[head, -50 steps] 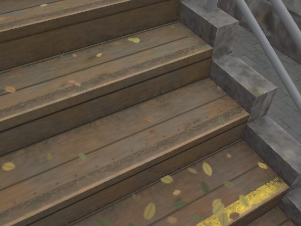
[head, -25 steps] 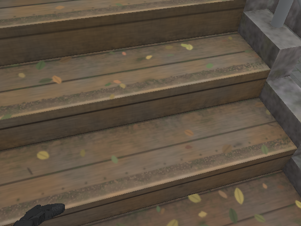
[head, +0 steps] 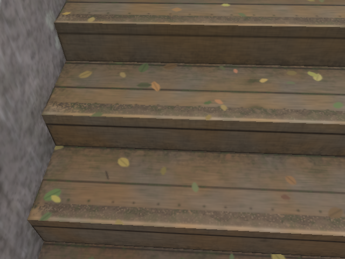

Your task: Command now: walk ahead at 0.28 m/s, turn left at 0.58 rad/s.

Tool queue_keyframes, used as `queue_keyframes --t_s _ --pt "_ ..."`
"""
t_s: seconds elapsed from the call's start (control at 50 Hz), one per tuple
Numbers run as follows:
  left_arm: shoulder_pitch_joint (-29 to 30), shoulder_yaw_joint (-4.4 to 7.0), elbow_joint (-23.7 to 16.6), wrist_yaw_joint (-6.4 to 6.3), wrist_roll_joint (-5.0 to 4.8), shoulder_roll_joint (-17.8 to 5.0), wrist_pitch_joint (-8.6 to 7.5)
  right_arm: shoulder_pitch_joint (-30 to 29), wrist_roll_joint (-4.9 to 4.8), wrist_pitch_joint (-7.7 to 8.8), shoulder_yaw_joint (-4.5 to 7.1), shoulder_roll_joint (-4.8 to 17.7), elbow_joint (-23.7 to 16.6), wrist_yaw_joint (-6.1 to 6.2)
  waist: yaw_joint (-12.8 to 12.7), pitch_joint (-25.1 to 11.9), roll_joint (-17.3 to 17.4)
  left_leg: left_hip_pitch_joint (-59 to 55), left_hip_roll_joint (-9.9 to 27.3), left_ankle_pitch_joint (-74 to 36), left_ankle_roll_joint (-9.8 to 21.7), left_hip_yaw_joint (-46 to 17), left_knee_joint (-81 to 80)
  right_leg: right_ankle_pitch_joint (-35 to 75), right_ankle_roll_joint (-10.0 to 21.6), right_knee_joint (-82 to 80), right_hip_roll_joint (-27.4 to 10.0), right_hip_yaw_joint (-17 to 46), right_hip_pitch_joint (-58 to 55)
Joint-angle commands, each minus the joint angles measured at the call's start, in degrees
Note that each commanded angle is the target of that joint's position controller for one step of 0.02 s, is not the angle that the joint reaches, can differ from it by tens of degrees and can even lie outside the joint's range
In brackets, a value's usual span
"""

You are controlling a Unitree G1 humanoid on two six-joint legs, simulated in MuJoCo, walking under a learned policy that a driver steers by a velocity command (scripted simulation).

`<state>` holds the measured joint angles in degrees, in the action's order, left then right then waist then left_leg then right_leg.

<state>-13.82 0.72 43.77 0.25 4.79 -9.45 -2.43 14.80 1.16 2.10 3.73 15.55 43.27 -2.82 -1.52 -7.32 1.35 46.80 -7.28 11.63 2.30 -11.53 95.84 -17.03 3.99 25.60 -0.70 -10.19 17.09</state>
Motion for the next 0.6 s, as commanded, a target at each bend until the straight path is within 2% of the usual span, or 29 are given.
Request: queue_keyframes --t_s 0.02,0.06,0.08,0.1,0.12,0.14,0.16,0.18,0.2,0.22,0.24,0.26,0.28,0.3,0.32,0.34,0.36,0.38,0.4,0.42,0.44,0.46,0.48,0.5,0.52,0.54,0.56,0.58,0.6 --pt "-5.50 -0.68 1.16 1.58 -0.42 -4.40 -0.88 -3.96 0.47 1.46 0.36 2.62 -0.15 -1.28 -1.38 1.63 -4.78 25.32 2.70 -0.89 1.93 -1.38 4.80 -5.88 12.40 -11.85 -17.90 19.24 -18.41" --pt "-7.30 -1.52 4.81 1.24 0.22 -3.49 -1.94 -4.12 2.33 1.01 -1.38 -1.29 1.98 -2.32 0.47 4.02 -6.50 28.48 5.67 -3.01 4.68 0.98 10.89 -4.38 11.75 -12.73 -18.50 16.63 -13.44" --pt "-9.90 -1.22 7.56 0.85 0.19 -3.69 -2.23 -4.34 2.04 0.63 -2.40 -3.02 1.89 -3.54 -0.38 3.15 -8.11 30.17 6.28 -1.58 6.61 5.15 22.22 -0.61 13.05 -12.42 -18.16 14.67 -11.71" --pt "-11.22 -1.59 9.20 0.78 1.07 -2.52 -2.37 -5.69 1.53 0.78 -3.40 -4.08 1.74 -3.83 -0.69 3.94 -5.17 34.45 7.20 -0.88 8.30 4.96 25.90 1.82 13.59 -12.40 -18.83 13.96 -13.04" --pt "-14.37 -2.42 11.48 0.75 1.55 -0.74 -2.65 -8.96 1.54 0.95 -4.53 -5.53 0.98 -3.58 -1.98 4.12 -3.56 39.57 8.90 -0.05 10.04 4.01 29.31 5.15 13.93 -12.77 -20.46 13.90 -16.56" --pt "-17.77 -2.83 14.27 0.79 2.50 0.90 -3.06 -11.50 1.34 0.81 -5.18 -6.32 0.77 -3.13 -3.46 5.80 -3.00 45.75 9.66 -0.39 11.73 2.22 30.23 5.75 13.29 -13.10 -21.05 13.48 -20.85" --pt "-20.10 -3.27 16.60 0.84 2.98 1.87 -3.23 -13.02 1.34 0.70 -5.79 -6.92 0.47 -2.95 -3.80 6.91 -2.29 49.69 10.54 -0.57 12.96 1.69 30.70 6.84 12.84 -13.39 -21.63 12.81 -23.26" --pt "-19.96 -3.38 18.52 0.97 3.76 1.81 -3.01 -13.42 0.96 0.25 -6.76 -8.17 0.11 -2.55 -2.32 7.12 -2.21 51.58 11.73 -0.23 13.58 0.90 30.47 7.52 12.37 -14.18 -22.68 12.84 -24.08" --pt "-18.42 -3.64 19.35 1.05 4.85 2.66 -3.38 -14.78 0.45 -0.28 -7.26 -8.90 -0.87 -2.31 -0.74 7.89 -2.40 51.09 13.10 -1.57 14.52 2.52 28.32 6.99 10.86 -15.92 -21.13 9.12 -21.59" --pt "-18.92 -3.78 21.02 1.03 4.64 2.98 -3.76 -16.23 0.73 -1.02 -7.73 -9.22 -1.48 -2.01 -0.40 7.29 -5.24 50.88 13.83 1.01 15.71 4.01 33.87 8.42 10.93 -17.32 -20.96 8.01 -20.60" --pt "-18.89 -3.58 22.29 1.34 5.17 2.85 -4.11 -17.19 0.44 -1.57 -7.98 -9.42 -2.42 -1.50 -0.05 9.21 -2.59 52.34 14.17 2.19 16.32 5.07 30.65 7.78 9.92 -18.26 -19.59 6.08 -20.55" --pt "-19.85 -3.62 23.16 1.11 5.65 2.99 -4.24 -18.98 0.31 -2.10 -8.29 -9.23 -3.16 -1.38 -0.61 9.70 -2.13 52.28 15.01 1.34 16.63 7.12 27.68 7.50 9.42 -19.41 -18.74 4.49 -20.37" --pt "-18.78 -3.68 22.73 1.26 5.40 3.12 -4.24 -23.08 -0.24 -2.54 -8.13 -7.60 -5.45 -1.38 -0.65 9.21 -1.76 47.18 17.17 0.57 16.46 9.80 15.49 6.17 8.20 -21.92 -17.22 1.72 -18.03" --pt "-23.18 -3.77 24.36 1.60 5.69 3.15 -3.69 -29.19 -0.52 -3.08 -8.06 -6.03 -8.18 -1.05 -2.68 9.02 -1.87 43.70 18.18 -0.59 16.31 11.14 7.23 6.94 7.65 -23.61 -17.57 1.92 -16.56" --pt "-13.87 -2.89 20.19 2.05 2.99 -0.97 -2.45 -31.03 0.39 -4.46 -9.54 -8.74 -9.12 -2.20 0.44 8.46 -2.59 20.51 17.27 0.63 13.60 16.92 -10.90 8.31 8.40 -28.95 -14.07 -3.69 0.06" --pt "-20.74 -2.57 23.01 3.48 0.79 -3.64 -1.96 -40.96 -0.64 -5.29 -10.38 -9.40 -11.56 -3.25 -2.21 8.69 -7.94 9.08 13.93 14.24 10.47 16.35 -11.57 12.16 10.13 -32.58 -16.10 0.16 8.03" --pt "-17.92 -1.77 19.88 3.63 -0.52 -7.08 -2.86 -34.68 0.23 -5.07 -9.69 -10.21 -8.28 -3.69 0.59 8.74 -11.20 7.05 10.07 15.94 7.71 20.85 -11.31 29.75 11.47 -29.39 -18.90 -2.17 0.79" --pt "-17.12 -0.61 20.45 3.86 -2.21 -12.04 -3.55 -26.44 -0.04 -4.68 -9.41 -9.97 -4.82 -4.03 4.02 6.90 -12.16 6.19 7.37 13.42 7.34 22.92 -15.36 52.92 12.61 -21.71 -19.81 -4.27 -6.21" --pt "-16.00 0.23 19.40 3.44 -3.95 -13.14 -4.39 -21.65 -1.80 -3.51 -7.67 -6.98 -2.64 -3.94 6.68 3.62 -10.72 0.70 3.01 10.08 7.15 25.33 -29.44 72.40 11.81 -12.94 -18.55 -5.60 -14.59" --pt "-18.92 -0.39 21.65 3.79 -2.00 -11.28 -4.80 -14.70 -2.55 -3.14 -5.63 -4.56 -0.13 -2.87 9.55 -2.13 -14.56 -13.70 -0.19 -0.30 9.19 23.49 -32.70 88.86 9.89 -4.01 -18.05 -5.91 -13.62" --pt "-27.32 -1.24 23.15 4.76 0.04 -6.30 -5.54 -2.69 -2.95 -2.60 -5.42 -2.92 4.35 -1.52 9.94 -14.43 -8.54 -45.68 7.18 -12.94 14.96 6.38 -36.06 68.60 3.66 15.66 -13.93 -1.30 7.31" --pt "-28.12 -1.29 20.79 6.72 0.46 -7.10 -4.61 13.81 -1.74 -4.00 -3.74 1.73 8.17 -0.23 13.67 -25.69 2.10 -65.12 18.80 -4.80 20.18 -20.30 -54.38 21.85 1.31 31.28 -7.24 4.72 21.18" --pt "-17.17 0.89 18.06 8.37 -4.05 -6.64 -2.58 25.57 1.08 -4.35 -1.00 9.05 13.65 0.09 16.24 -21.70 3.63 -59.28 25.55 9.50 16.65 -40.07 -70.64 14.72 0.89 55.55 -0.54 18.45 29.12" --pt "-9.01 1.22 16.44 9.02 -6.40 -2.60 -2.72 27.94 1.89 -1.60 0.67 9.88 15.58 0.62 15.05 -9.71 7.06 -47.80 24.60 16.17 8.64 -38.01 -73.12 23.70 3.23 68.72 0.67 25.85 39.37" --pt "-7.28 0.48 16.63 8.17 -5.49 0.48 -3.43 20.10 -0.25 0.26 0.84 6.56 16.74 0.77 10.60 -4.22 12.34 -36.16 23.37 17.11 9.29 -28.12 -70.29 24.49 3.77 77.84 -2.66 24.18 41.28" --pt "-7.11 -0.54 17.60 7.20 -4.39 3.19 -3.65 11.51 -1.68 0.97 0.41 2.38 15.62 -0.06 6.15 -1.64 9.04 -27.09 22.69 16.78 13.61 -20.33 -67.85 22.60 5.87 88.78 -3.15 21.58 45.69" --pt "-5.31 -1.68 16.81 6.38 -4.28 4.40 -3.28 2.33 -1.01 1.01 -1.52 -5.00 14.59 -1.01 2.08 -2.75 5.32 -21.65 23.02 13.50 14.71 -17.46 -69.50 22.55 8.81 97.98 -3.38 21.94 46.96" --pt "-2.87 -2.02 14.89 5.33 -4.75 5.96 -2.31 -6.19 0.29 1.37 -4.08 -12.06 13.52 -1.64 -2.30 -0.54 0.36 -15.34 23.92 12.84 13.05 -12.78 -71.20 19.89 10.61 99.00 -4.48 22.78 48.08" --pt "-1.74 -2.13 13.36 4.68 -4.79 5.55 -0.67 -6.50 1.50 2.01 -5.55 -15.40 14.83 -2.63 -5.13 -0.51 -3.99 -13.16 24.83 8.07 10.98 -7.46 -72.24 20.60 11.19 96.83 -5.88 21.33 49.56"
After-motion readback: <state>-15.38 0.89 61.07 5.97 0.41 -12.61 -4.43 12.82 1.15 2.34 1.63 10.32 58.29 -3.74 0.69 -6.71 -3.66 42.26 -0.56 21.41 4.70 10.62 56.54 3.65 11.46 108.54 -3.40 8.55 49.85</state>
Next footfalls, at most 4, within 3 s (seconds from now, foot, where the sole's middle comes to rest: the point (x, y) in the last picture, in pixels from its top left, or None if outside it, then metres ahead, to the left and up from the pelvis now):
0.42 left None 0.33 0.27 -0.61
1.08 right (187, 203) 0.57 0.01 -0.45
1.70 left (118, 196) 0.60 0.23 -0.45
2.16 right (266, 101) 0.87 -0.25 -0.29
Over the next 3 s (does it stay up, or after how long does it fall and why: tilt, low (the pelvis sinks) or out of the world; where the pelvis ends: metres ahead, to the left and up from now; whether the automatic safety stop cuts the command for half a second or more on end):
stays up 1.21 -0.34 0.63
